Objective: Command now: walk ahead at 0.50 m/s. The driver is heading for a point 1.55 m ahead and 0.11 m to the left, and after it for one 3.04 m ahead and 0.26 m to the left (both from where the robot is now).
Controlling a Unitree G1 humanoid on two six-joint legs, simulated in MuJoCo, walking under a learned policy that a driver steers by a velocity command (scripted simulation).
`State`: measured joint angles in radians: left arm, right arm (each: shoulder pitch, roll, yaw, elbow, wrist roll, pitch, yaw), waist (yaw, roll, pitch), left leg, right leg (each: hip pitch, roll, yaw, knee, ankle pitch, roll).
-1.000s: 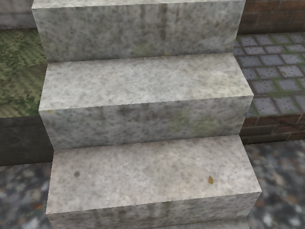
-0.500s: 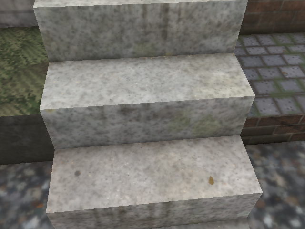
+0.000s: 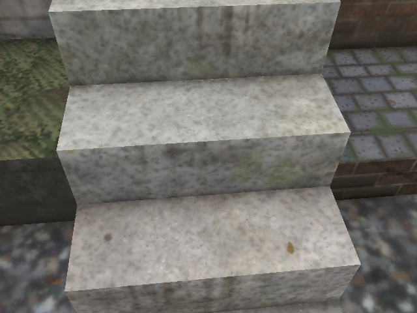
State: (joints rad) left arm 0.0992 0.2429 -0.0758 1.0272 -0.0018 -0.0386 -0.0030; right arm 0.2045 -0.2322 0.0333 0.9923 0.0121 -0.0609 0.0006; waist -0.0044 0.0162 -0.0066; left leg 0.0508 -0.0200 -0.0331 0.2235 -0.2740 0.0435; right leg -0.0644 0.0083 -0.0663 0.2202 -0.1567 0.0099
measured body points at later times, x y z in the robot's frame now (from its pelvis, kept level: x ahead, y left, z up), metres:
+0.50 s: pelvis +0.00 +0.00 +0.00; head +0.00 +0.01 +0.45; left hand +0.11 +0.24 -0.14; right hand +0.08 -0.25 -0.14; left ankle -0.10 +0.09 -0.75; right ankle -0.03 -0.13 -0.75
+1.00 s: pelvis +0.00 +0.00 +0.00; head +0.00 +0.01 +0.45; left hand +0.11 +0.24 -0.14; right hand +0.08 -0.25 -0.14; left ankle -0.10 +0.09 -0.75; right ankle -0.03 -0.13 -0.75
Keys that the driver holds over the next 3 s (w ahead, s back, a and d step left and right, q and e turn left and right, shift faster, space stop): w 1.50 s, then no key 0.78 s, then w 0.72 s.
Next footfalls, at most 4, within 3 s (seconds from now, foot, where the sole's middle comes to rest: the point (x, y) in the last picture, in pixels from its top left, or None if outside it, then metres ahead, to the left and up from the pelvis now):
none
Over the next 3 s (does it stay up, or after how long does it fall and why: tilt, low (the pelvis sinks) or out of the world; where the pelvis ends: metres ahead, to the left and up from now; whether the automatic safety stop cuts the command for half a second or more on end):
stays up -0.01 0.00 0.00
